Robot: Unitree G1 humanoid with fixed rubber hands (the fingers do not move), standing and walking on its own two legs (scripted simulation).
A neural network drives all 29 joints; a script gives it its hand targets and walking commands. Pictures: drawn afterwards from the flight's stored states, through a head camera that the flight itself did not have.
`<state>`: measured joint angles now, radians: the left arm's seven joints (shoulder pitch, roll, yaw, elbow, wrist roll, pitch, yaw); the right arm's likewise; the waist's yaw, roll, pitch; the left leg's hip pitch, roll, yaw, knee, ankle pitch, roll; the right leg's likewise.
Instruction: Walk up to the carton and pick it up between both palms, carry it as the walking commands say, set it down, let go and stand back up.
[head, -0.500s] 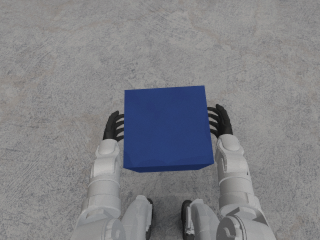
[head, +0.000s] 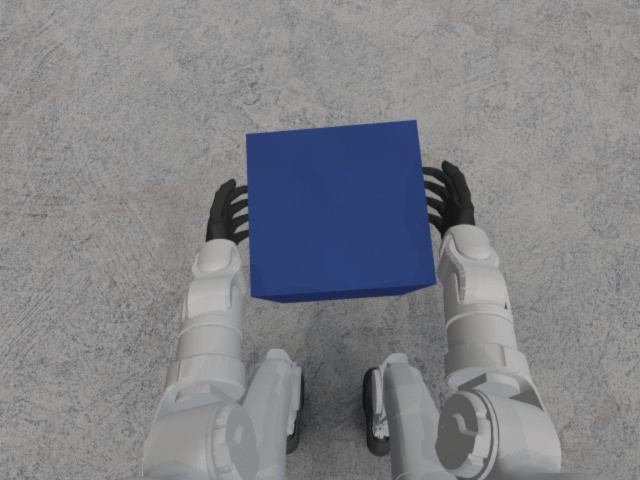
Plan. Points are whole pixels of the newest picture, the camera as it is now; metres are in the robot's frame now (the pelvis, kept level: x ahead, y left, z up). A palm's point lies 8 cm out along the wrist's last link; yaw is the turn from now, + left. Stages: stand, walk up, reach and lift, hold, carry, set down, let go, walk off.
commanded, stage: set down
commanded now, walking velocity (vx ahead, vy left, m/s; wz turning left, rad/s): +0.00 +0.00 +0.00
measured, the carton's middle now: (337, 228) +0.43 +0.01 -0.14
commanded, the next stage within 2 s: none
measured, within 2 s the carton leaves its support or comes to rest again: neither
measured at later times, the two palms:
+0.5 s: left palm (236, 234) +0.42 +0.17 -0.16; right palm (430, 225) +0.44 -0.13 -0.15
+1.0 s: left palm (249, 234) +0.45 +0.16 -0.25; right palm (417, 226) +0.47 -0.13 -0.23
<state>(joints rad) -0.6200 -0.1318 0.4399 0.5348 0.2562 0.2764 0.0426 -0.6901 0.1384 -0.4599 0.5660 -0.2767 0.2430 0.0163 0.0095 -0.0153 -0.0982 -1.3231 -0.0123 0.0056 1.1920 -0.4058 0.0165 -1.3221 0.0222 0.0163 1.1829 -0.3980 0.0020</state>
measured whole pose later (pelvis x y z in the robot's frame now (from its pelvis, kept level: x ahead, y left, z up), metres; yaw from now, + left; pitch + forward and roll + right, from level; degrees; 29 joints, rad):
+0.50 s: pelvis -0.01 +0.00 -0.08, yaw -2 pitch +40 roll +0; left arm -0.78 -0.05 0.45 0.63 0.20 0.29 0.04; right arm -0.84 0.09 -0.42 0.63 -0.23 0.27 -0.05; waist 0.04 -0.01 -0.16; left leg -1.68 -0.04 -0.03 1.49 -0.50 0.00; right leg -1.70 0.06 0.04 1.47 -0.47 0.01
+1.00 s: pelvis -0.03 +0.00 -0.15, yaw -2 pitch +43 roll -1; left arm -0.99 0.02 0.44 0.70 0.18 0.31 0.08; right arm -1.05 0.01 -0.46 0.71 -0.19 0.28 -0.06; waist 0.03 -0.02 -0.09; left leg -1.96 -0.06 -0.03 1.74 -0.54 -0.01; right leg -1.96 0.07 0.03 1.72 -0.51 0.02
